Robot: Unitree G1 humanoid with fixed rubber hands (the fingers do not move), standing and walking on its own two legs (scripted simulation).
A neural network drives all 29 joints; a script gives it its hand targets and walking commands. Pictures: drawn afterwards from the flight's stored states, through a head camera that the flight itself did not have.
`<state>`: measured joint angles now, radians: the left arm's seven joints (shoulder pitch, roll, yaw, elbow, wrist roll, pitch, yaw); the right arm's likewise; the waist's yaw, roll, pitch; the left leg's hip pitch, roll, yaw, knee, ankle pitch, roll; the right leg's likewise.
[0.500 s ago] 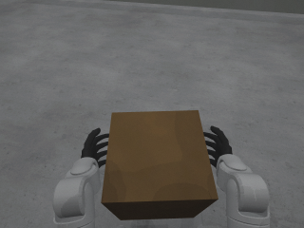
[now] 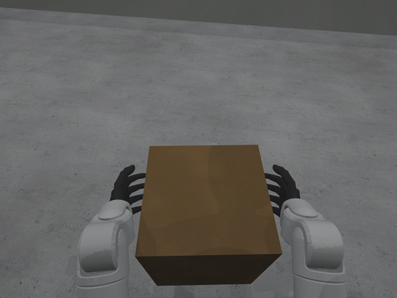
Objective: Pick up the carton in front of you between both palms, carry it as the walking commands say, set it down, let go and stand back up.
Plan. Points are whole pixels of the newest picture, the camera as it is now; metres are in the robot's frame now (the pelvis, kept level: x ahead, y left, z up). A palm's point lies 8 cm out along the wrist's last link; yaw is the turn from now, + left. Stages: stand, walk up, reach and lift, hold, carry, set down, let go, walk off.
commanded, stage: carry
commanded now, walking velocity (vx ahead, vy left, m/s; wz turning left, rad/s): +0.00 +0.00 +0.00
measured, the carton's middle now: (204, 220) +0.27 +0.00 +0.00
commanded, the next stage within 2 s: hold in 1.94 s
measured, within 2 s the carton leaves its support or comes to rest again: neither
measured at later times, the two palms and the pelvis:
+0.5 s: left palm (136, 196) +0.31 +0.14 +0.03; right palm (275, 192) +0.31 -0.16 +0.03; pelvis +0.03 -0.01 +0.00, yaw +1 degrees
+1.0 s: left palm (133, 206) +0.29 +0.14 +0.04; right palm (279, 201) +0.29 -0.16 +0.04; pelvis +0.00 -0.01 +0.00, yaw +0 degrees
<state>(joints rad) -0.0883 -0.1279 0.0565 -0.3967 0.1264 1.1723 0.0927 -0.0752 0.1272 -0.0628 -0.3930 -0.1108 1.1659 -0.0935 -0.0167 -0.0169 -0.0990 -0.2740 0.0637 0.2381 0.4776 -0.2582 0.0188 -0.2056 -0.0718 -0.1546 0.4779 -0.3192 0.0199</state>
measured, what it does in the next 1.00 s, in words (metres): stands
